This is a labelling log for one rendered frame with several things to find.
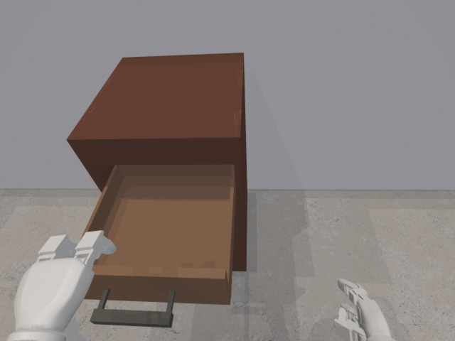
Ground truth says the handle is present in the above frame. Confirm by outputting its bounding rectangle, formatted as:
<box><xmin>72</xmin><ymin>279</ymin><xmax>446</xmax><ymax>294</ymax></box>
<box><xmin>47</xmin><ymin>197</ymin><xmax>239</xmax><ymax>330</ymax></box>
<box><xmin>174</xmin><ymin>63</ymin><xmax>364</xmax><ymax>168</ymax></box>
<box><xmin>90</xmin><ymin>288</ymin><xmax>176</xmax><ymax>328</ymax></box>

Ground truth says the cabinet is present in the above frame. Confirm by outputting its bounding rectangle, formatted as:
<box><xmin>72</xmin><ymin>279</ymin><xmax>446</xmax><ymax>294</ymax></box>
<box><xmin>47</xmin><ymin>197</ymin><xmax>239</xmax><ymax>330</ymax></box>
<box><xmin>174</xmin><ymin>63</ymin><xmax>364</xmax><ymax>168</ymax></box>
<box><xmin>66</xmin><ymin>53</ymin><xmax>247</xmax><ymax>271</ymax></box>

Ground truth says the robot right hand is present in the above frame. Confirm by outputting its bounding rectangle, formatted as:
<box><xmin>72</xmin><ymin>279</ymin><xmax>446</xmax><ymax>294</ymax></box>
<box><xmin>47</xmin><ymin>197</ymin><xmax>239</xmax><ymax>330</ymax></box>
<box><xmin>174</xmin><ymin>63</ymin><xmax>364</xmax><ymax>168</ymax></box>
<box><xmin>334</xmin><ymin>278</ymin><xmax>392</xmax><ymax>341</ymax></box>

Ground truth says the robot left hand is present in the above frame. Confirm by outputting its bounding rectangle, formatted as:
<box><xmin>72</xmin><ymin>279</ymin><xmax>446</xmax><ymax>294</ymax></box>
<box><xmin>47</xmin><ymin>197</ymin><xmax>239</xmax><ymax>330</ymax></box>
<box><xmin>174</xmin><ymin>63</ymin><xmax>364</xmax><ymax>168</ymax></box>
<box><xmin>14</xmin><ymin>230</ymin><xmax>117</xmax><ymax>341</ymax></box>

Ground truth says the drawer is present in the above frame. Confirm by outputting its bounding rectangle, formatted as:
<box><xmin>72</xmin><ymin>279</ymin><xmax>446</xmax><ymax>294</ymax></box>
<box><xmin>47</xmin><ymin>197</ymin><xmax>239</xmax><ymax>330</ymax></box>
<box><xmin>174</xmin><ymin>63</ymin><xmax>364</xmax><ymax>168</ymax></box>
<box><xmin>80</xmin><ymin>165</ymin><xmax>236</xmax><ymax>305</ymax></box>

